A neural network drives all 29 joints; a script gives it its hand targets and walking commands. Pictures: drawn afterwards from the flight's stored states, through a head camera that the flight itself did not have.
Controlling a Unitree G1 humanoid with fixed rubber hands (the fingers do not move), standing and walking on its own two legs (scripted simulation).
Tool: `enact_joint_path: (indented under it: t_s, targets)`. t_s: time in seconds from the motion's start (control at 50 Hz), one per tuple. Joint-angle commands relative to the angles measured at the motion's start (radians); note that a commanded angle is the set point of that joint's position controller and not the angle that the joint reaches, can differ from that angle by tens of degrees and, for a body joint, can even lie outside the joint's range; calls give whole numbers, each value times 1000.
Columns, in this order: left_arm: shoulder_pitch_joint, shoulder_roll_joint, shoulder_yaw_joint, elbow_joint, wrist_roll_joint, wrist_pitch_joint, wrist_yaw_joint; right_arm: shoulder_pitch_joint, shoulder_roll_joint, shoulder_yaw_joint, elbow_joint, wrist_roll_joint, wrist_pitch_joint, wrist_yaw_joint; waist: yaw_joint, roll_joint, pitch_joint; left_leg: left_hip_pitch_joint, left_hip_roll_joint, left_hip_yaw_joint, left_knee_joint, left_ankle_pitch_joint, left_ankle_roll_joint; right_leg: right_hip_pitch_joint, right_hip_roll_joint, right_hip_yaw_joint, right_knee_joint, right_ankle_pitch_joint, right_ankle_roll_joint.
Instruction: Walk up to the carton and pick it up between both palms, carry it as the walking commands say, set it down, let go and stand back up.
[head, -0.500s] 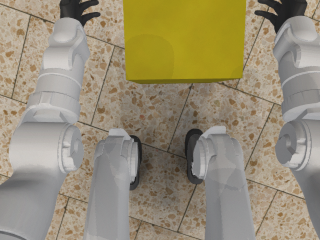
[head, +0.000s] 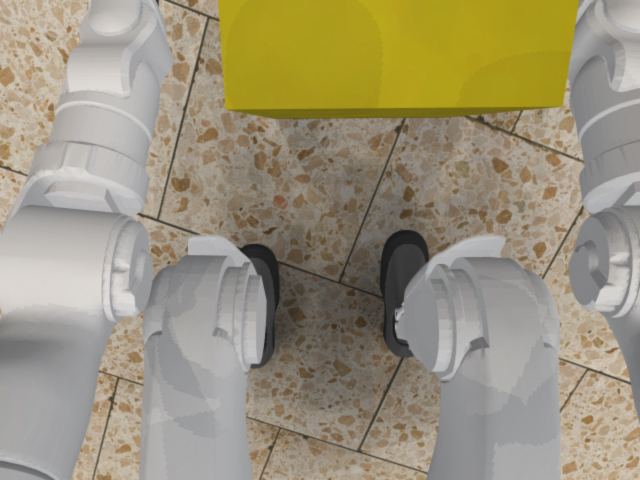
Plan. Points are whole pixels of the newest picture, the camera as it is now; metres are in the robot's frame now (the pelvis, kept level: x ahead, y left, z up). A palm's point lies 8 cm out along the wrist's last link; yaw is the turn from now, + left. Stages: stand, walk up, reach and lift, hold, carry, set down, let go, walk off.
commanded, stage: reach and lift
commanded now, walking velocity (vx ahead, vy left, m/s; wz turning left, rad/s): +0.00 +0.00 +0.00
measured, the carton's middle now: (374, 6) +0.53 -0.06 -0.23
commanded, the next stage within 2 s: none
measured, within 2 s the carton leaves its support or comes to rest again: leaves its support in 1.44 s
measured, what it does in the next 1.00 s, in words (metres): stands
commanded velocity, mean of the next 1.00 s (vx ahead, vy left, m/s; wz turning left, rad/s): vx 0.00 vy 0.00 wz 0.00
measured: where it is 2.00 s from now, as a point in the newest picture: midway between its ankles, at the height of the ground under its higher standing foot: (328, 319)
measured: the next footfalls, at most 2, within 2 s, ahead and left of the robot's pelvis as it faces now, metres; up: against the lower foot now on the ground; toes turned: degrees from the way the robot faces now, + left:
none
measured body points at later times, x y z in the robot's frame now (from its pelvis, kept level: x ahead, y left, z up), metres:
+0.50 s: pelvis +0.00 +0.00 +0.01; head +0.37 -0.02 +0.26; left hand +0.56 +0.14 -0.17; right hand +0.54 -0.23 -0.16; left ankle +0.11 +0.12 -0.33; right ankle +0.12 -0.12 -0.33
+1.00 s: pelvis +0.00 +0.00 +0.01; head +0.36 -0.03 +0.26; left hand +0.56 +0.12 -0.16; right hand +0.55 -0.22 -0.16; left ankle +0.11 +0.12 -0.33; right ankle +0.12 -0.12 -0.33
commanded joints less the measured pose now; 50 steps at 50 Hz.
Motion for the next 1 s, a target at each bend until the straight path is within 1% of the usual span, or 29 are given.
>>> enact_joint_path:
  t_s: [0.0, 0.06, 0.16, 0.26, 0.38, 0.52, 0.64, 0.66, 0.72, 0.78, 0.84, 0.88, 0.92, 0.98]
  targets:
    - [-258, 127, 9, -101, -6, -17, 4, -262, -155, -4, -99, 8, -17, -1, -16, -26, -1363, 548, 16, 65, -173, 300, 1, 792, -11, -25, -144, 344, 16]
    - [-237, 115, 17, -71, 3, -19, -1, -238, -137, -3, -67, 2, -19, 5, -13, -30, -1290, 509, 13, 62, -177, 290, 0, 749, -10, -24, -148, 328, 18]
    - [-216, 93, 23, -36, 16, -26, -7, -218, -121, -15, -34, -15, -27, 12, -19, -26, -1209, 479, 9, 52, -188, 284, -1, 681, -7, -26, -157, 309, 19]
    - [-228, 75, 19, -27, 19, -29, -7, -230, -107, -21, -28, -18, -30, 14, -22, -21, -1200, 485, 5, 46, -197, 285, -2, 658, -7, -27, -165, 301, 19]
    - [-260, 53, 7, -39, 22, -32, 1, -256, -78, -7, -33, -17, -31, 9, -20, -17, -1233, 505, -2, 48, -201, 287, -2, 678, -2, -27, -169, 305, 19]
    - [-284, 22, 10, -35, 41, -39, 11, -296, -4, 48, -40, 9, -28, 7, 23, -31, -1243, 504, -8, 58, -206, 281, 5, 705, 12, -18, -177, 301, 23]
    - [-300, -9, 25, -18, 64, -47, 15, -323, 55, 79, -39, 11, -24, 2, 53, -53, -1233, 478, -14, 67, -212, 266, 9, 725, 24, -10, -187, 295, 30]
    - [-309, -27, 17, -17, 62, -49, 12, -333, 76, 93, -44, 13, -23, 3, 55, -55, -1229, 473, -15, 67, -214, 263, 11, 728, 26, -8, -190, 293, 30]
    - [-335, -83, -5, -16, 48, -54, 2, -356, 117, 108, -59, 9, -26, 3, 39, -56, -1227, 458, -20, 69, -215, 258, 11, 741, 30, -6, -198, 300, 29]
    - [-377, -178, -36, -16, 37, -56, -17, -393, 223, 147, -64, 13, -23, 18, 38, -65, -1230, 445, -26, 70, -214, 257, 14, 750, 34, -4, -200, 308, 28]
    - [-445, -343, -63, -28, 47, -51, -57, -460, 408, 178, -82, 13, -16, 59, 41, -58, -1224, 434, -37, 72, -211, 256, 17, 739, 45, -6, -196, 311, 24]
    - [-505, -512, -79, -45, 68, -40, -103, -518, 584, 199, -102, 2, -4, 104, 42, -52, -1206, 424, -48, 74, -206, 249, 21, 728, 55, -8, -190, 306, 20]
    - [-570, -710, -100, -56, 85, -18, -163, -574, 788, 219, -121, -15, 19, 161, 39, -53, -1175, 401, -60, 78, -199, 236, 26, 706, 66, -14, -181, 291, 16]
    - [-587, -841, -78, -74, 123, 17, -219, -586, 919, 194, -143, -48, 53, 218, 35, -38, -1140, 380, -69, 88, -189, 229, 31, 659, 76, -28, -164, 278, 13]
